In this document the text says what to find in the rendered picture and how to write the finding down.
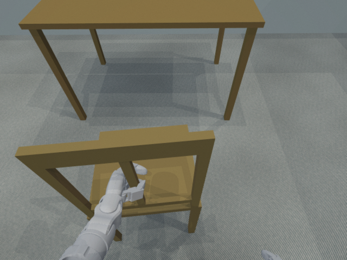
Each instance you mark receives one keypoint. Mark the left robot forearm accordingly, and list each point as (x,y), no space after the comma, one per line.
(96,238)

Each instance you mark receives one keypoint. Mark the chair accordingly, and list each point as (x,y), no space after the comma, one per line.
(173,182)

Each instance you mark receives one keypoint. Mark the robot left hand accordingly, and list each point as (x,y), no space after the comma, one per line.
(119,185)

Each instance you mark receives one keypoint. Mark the table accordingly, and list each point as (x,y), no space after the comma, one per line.
(143,14)

